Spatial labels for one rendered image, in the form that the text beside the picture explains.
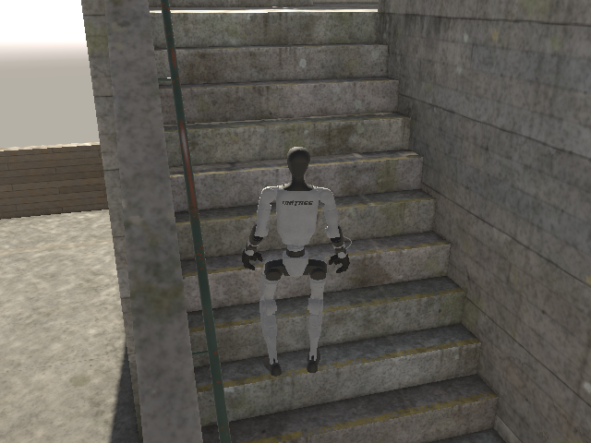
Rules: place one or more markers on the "stairs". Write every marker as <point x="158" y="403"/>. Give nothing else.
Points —
<point x="396" y="363"/>

